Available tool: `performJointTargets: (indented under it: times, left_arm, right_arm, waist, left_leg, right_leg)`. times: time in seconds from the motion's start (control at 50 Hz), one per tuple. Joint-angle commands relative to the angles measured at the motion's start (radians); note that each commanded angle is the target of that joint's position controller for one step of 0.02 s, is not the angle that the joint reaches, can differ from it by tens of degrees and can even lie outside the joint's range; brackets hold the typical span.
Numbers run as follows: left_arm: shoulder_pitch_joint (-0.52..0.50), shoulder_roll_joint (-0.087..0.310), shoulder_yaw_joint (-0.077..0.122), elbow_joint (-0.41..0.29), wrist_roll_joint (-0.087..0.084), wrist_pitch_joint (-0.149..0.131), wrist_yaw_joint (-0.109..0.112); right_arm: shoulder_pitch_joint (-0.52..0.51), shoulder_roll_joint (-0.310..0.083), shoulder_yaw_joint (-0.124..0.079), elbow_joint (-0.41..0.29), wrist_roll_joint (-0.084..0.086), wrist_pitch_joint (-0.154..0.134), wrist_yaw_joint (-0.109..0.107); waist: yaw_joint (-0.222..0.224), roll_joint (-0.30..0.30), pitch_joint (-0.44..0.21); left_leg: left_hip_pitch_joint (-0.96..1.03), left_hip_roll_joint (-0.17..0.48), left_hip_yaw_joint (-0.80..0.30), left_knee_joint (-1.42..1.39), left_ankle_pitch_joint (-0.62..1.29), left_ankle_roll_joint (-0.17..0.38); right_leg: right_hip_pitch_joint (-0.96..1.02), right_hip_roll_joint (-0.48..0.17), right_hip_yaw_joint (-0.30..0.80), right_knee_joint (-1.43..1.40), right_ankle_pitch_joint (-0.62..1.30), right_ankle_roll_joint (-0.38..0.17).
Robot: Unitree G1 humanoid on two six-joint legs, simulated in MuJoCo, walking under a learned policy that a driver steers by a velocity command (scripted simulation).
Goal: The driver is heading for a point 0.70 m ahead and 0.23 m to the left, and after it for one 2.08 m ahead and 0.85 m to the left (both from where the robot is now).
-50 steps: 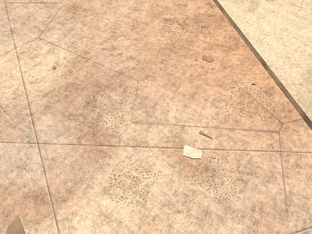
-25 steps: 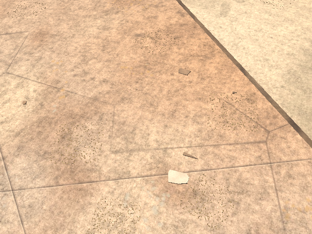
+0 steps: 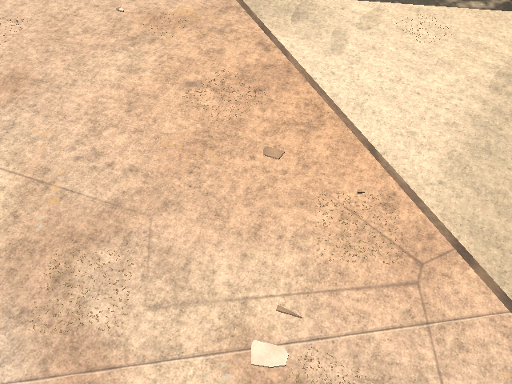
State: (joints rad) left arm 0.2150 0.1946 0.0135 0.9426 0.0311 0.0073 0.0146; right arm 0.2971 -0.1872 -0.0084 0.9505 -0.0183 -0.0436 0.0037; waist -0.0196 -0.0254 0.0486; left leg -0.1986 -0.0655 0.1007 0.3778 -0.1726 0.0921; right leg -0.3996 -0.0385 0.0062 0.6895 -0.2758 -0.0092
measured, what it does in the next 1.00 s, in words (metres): walks ahead, turning left: right foot, then left foot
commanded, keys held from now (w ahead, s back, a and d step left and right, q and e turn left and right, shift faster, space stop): w+q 0.78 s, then w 0.18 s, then w+e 0.04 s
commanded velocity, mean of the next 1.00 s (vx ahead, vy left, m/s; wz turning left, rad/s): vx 0.42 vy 0.00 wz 0.43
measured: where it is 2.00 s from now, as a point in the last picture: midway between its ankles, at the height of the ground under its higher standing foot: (153, 336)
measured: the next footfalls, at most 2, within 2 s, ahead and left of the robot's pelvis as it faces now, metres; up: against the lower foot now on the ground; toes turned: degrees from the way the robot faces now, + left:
right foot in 0.08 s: +0.08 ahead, -0.11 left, +0.00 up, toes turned +0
left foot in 0.56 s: +0.30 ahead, +0.18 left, +0.00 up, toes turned +23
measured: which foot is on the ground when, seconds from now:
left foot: down 0.00-0.10, up 0.12-0.54, down 0.56-1.00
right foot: up 0.00-0.06, down 0.08-0.58, up 0.60-1.00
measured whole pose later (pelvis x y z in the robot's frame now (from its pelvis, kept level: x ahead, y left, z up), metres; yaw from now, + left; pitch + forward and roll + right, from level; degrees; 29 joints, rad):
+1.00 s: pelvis +0.39 +0.17 +0.00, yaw +30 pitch +1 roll +0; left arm 0.05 0.24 0.04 0.78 0.04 -0.03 -0.04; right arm 0.44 -0.23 -0.05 0.91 -0.01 -0.07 0.00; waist -0.07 -0.04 0.04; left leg 0.05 -0.14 -0.10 0.20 -0.27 0.13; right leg -0.66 -0.08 -0.03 0.69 0.02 0.01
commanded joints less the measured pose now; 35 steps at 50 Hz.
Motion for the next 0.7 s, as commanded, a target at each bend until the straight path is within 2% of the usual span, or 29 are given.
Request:
performJointTargets:
  times: [0.02, 0.06, 0.08, 0.1, 0.12, 0.14, 0.16, 0.18, 0.2, 0.24, 0.36, 0.46, 0.48, 0.5, 0.52, 0.54, 0.56, 0.58, 0.6, 0.62, 0.64, 0.66, 0.68, 0.7]
  left_arm:
    - [0.025, 0.094, 0.021, -0.035, 0.009, -0.014, 0.004]
    - [0.067, 0.075, 0.021, -0.025, 0.007, -0.037, 0.007]
    - [0.131, 0.083, 0.025, -0.007, 0.007, -0.053, 0.013]
    - [0.216, 0.146, 0.038, 0.006, 0.008, -0.070, 0.023]
    - [0.274, 0.233, 0.068, 0.024, -0.006, -0.072, 0.025]
    - [0.238, 0.197, 0.065, 0.023, 0.005, -0.070, 0.026]
    - [0.185, 0.145, 0.054, 0.004, 0.000, -0.074, 0.024]
    - [0.141, 0.126, 0.051, -0.010, -0.007, -0.079, 0.024]
    - [0.123, 0.120, 0.049, -0.017, -0.012, -0.086, 0.026]
    - [0.137, 0.110, 0.049, -0.015, -0.013, -0.100, 0.027]
    - [0.203, 0.121, 0.056, 0.010, -0.004, -0.109, 0.014]
    - [0.215, 0.164, 0.070, 0.016, -0.002, -0.109, 0.005]
    - [0.216, 0.175, 0.074, 0.019, -0.002, -0.104, 0.006]
    - [0.209, 0.188, 0.077, 0.020, -0.002, -0.100, 0.006]
    - [0.202, 0.205, 0.082, 0.020, -0.002, -0.094, 0.006]
    - [0.193, 0.219, 0.085, 0.018, -0.005, -0.085, 0.004]
    - [0.187, 0.216, 0.083, 0.009, -0.007, -0.079, 0.002]
    - [0.195, 0.150, 0.065, -0.044, -0.024, -0.080, -0.007]
    - [0.145, 0.117, 0.062, -0.112, -0.014, -0.097, -0.022]
    - [0.032, 0.169, 0.070, -0.138, -0.014, -0.104, -0.028]
    - [0.024, 0.144, 0.061, -0.137, -0.023, -0.114, -0.029]
    - [0.047, 0.135, 0.059, -0.120, -0.019, -0.119, -0.026]
    - [0.059, 0.137, 0.061, -0.118, 0.002, -0.108, -0.023]
    - [0.087, 0.135, 0.060, -0.109, 0.016, -0.090, -0.025]
  right_arm:
    - [0.038, -0.183, -0.051, -0.029, 0.005, 0.021, -0.003]
    - [0.019, -0.171, -0.057, -0.035, 0.012, 0.031, -0.004]
    - [0.001, -0.145, -0.054, -0.047, 0.013, 0.028, -0.004]
    - [-0.049, -0.084, -0.040, -0.087, 0.024, 0.017, 0.001]
    - [-0.118, -0.047, -0.033, -0.134, 0.029, 0.007, 0.008]
    - [-0.139, -0.127, -0.054, -0.134, -0.006, 0.005, 0.009]
    - [-0.099, -0.132, -0.063, -0.114, -0.007, 0.005, 0.015]
    - [-0.063, -0.122, -0.066, -0.095, -0.005, 0.007, 0.020]
    - [-0.056, -0.118, -0.070, -0.090, -0.010, 0.011, 0.026]
    - [-0.071, -0.099, -0.071, -0.092, -0.014, 0.022, 0.033]
    - [-0.234, -0.072, -0.062, -0.167, -0.018, 0.046, 0.055]
    - [-0.333, -0.085, -0.058, -0.227, -0.023, 0.050, 0.076]
    - [-0.334, -0.091, -0.060, -0.232, -0.026, 0.049, 0.077]
    - [-0.314, -0.099, -0.065, -0.231, -0.028, 0.048, 0.074]
    - [-0.262, -0.112, -0.072, -0.220, -0.028, 0.046, 0.069]
    - [-0.150, -0.127, -0.084, -0.189, -0.027, 0.038, 0.062]
    - [0.020, -0.159, -0.103, -0.133, -0.032, 0.027, 0.048]
    - [0.141, -0.274, -0.136, -0.118, -0.043, 0.020, 0.030]
    - [0.113, -0.357, -0.150, -0.136, -0.014, 0.025, 0.024]
    - [0.101, -0.349, -0.146, -0.128, -0.005, 0.035, 0.019]
    - [0.053, -0.294, -0.131, -0.123, -0.002, 0.032, 0.010]
    - [0.002, -0.237, -0.116, -0.131, 0.002, 0.025, 0.005]
    - [-0.037, -0.206, -0.105, -0.135, 0.009, 0.017, 0.001]
    - [-0.060, -0.188, -0.098, -0.143, 0.012, 0.010, 0.000]
  waist:
    - [0.002, 0.122, -0.002]
    - [0.037, 0.083, 0.032]
    - [0.064, 0.039, 0.027]
    - [0.099, -0.087, 0.011]
    - [0.125, -0.254, 0.040]
    - [0.108, -0.150, 0.089]
    - [0.064, -0.068, 0.068]
    - [0.035, -0.051, 0.052]
    - [0.024, -0.053, 0.043]
    - [0.025, -0.044, 0.019]
    - [0.065, -0.067, 0.054]
    - [0.079, -0.086, 0.081]
    - [0.075, -0.089, 0.080]
    - [0.059, -0.094, 0.065]
    - [0.032, -0.097, 0.027]
    - [-0.021, -0.082, -0.044]
    - [-0.095, -0.027, -0.151]
    - [-0.135, 0.147, -0.271]
    - [-0.087, 0.270, -0.340]
    - [-0.108, 0.136, -0.259]
    - [-0.069, 0.086, -0.142]
    - [-0.024, 0.039, -0.076]
    - [0.012, 0.047, -0.053]
    - [0.036, 0.053, -0.063]
  left_leg:
    - [-0.108, 0.289, -0.313, -0.183, -0.271, 0.145]
    - [-0.166, 0.269, -0.364, -0.146, -0.424, 0.130]
    - [-0.232, 0.233, -0.357, -0.077, -0.434, 0.108]
    - [-0.388, 0.143, -0.272, 0.083, -0.415, 0.060]
    - [-0.541, -0.017, -0.072, 0.338, -0.353, 0.015]
    - [-0.564, 0.049, -0.112, 0.495, -0.323, 0.013]
    - [-0.530, 0.077, -0.143, 0.547, -0.262, 0.008]
    - [-0.508, 0.095, -0.150, 0.571, -0.212, -0.005]
    - [-0.507, 0.106, -0.141, 0.599, -0.165, -0.018]
    - [-0.515, 0.113, -0.115, 0.646, -0.090, -0.044]
    - [-0.552, 0.144, -0.075, 0.515, 0.028, -0.083]
    - [-0.424, 0.124, 0.016, 0.317, 0.000, -0.024]
    - [-0.397, 0.111, 0.034, 0.296, -0.030, -0.005]
    - [-0.345, 0.087, 0.052, 0.278, -0.067, 0.017]
    - [-0.268, 0.049, 0.072, 0.264, -0.105, 0.040]
    - [-0.139, 0.001, 0.085, 0.230, -0.108, 0.064]
    - [0.093, -0.029, 0.062, 0.166, -0.074, 0.094]
    - [0.393, 0.207, -0.298, 0.080, -0.314, 0.183]
    - [0.495, 0.411, -0.828, -0.109, -0.319, 0.263]
    - [0.446, 0.400, -0.757, -0.141, -0.214, 0.254]
    - [0.329, 0.376, -0.611, -0.117, -0.091, 0.238]
    - [0.202, 0.320, -0.507, -0.123, 0.042, 0.197]
    - [0.119, 0.269, -0.441, -0.132, 0.127, 0.174]
    - [0.078, 0.237, -0.392, -0.142, 0.186, 0.167]
  right_leg:
    - [0.105, 0.027, -0.055, -0.055, -0.071, -0.008]
    - [0.199, 0.041, -0.056, -0.208, -0.069, -0.032]
    - [0.297, 0.005, 0.005, -0.287, -0.102, -0.054]
    - [0.432, -0.143, 0.196, -0.412, -0.247, -0.104]
    - [0.465, -0.316, 0.463, -0.588, -0.431, -0.193]
    - [0.412, -0.374, 0.468, -0.591, -0.333, -0.227]
    - [0.387, -0.337, 0.392, -0.584, -0.260, -0.214]
    - [0.385, -0.299, 0.312, -0.592, -0.197, -0.185]
    - [0.393, -0.272, 0.240, -0.596, -0.126, -0.169]
    - [0.413, -0.234, 0.118, -0.582, 0.035, -0.150]
    - [0.424, -0.226, -0.060, -0.566, 0.213, -0.142]
    - [0.418, -0.244, -0.166, -0.514, 0.328, -0.120]
    - [0.430, -0.251, -0.182, -0.484, 0.397, -0.115]
    - [0.441, -0.253, -0.207, -0.425, 0.544, -0.107]
    - [0.452, -0.251, -0.232, -0.322, 0.730, -0.099]
    - [0.443, -0.241, -0.253, -0.149, 0.844, -0.092]
    - [0.344, -0.212, -0.278, 0.093, 0.764, -0.064]
    - [0.012, -0.142, -0.290, 0.440, 0.380, -0.011]
    - [-0.254, 0.032, -0.114, 0.681, -0.252, 0.026]
    - [-0.345, -0.010, 0.014, 0.724, -0.178, 0.010]
    - [-0.356, -0.055, 0.009, 0.684, -0.079, -0.003]
    - [-0.296, -0.090, 0.013, 0.582, -0.020, -0.009]
    - [-0.234, -0.103, 0.021, 0.525, -0.009, -0.003]
    - [-0.181, -0.107, 0.024, 0.498, -0.004, 0.006]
